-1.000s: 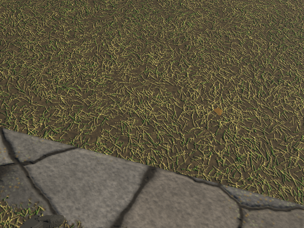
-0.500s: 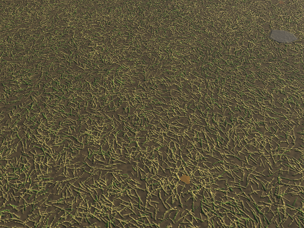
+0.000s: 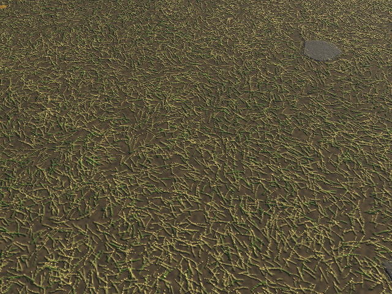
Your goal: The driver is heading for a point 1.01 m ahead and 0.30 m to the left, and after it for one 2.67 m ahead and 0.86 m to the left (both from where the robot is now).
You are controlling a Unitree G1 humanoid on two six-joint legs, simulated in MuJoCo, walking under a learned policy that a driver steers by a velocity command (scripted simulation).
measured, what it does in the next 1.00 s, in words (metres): walks ahead, turning left: left foot, then right foot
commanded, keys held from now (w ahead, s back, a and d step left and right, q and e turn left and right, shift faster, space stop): q+shift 0.68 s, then shift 0.04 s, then e+shift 0.06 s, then w+e+shift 0.22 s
